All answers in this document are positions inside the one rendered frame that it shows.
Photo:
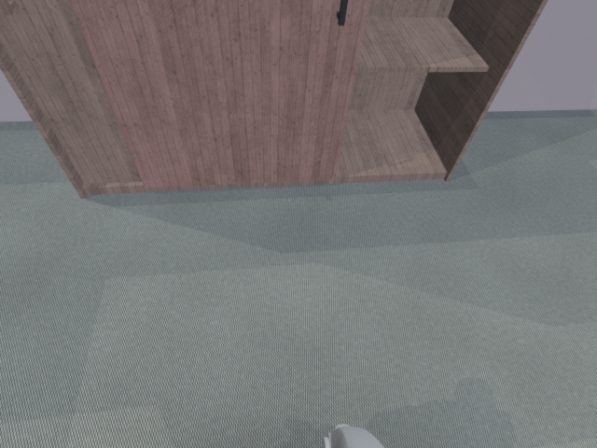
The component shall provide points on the wardrobe door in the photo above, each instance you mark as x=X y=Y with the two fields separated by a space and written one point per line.
x=45 y=42
x=214 y=92

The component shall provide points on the robot right thigh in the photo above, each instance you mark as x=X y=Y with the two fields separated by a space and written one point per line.
x=350 y=437

